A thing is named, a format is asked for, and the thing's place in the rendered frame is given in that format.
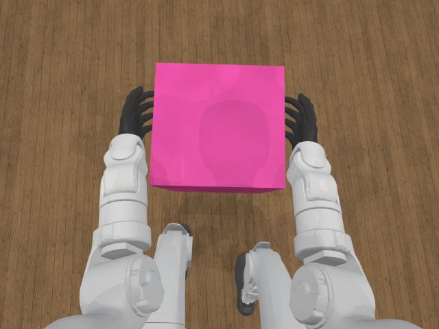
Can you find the right robot shin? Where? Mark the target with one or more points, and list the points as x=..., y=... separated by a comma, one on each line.
x=250, y=294

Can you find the robot right foot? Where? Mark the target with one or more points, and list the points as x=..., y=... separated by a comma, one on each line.
x=247, y=308

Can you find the robot right upper arm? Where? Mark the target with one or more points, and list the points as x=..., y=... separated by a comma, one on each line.
x=328, y=297

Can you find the robot left upper arm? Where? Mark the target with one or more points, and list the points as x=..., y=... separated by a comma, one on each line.
x=117, y=294

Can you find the right robot hand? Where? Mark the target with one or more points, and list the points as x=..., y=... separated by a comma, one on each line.
x=305, y=128

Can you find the left robot hand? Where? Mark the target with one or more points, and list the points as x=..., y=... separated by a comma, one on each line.
x=131, y=120

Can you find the robot right forearm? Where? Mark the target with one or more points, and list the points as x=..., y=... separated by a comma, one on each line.
x=319, y=226

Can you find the robot left forearm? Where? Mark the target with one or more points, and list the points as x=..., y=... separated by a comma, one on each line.
x=123, y=229

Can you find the carton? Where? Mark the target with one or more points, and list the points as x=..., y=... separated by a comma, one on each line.
x=218, y=128

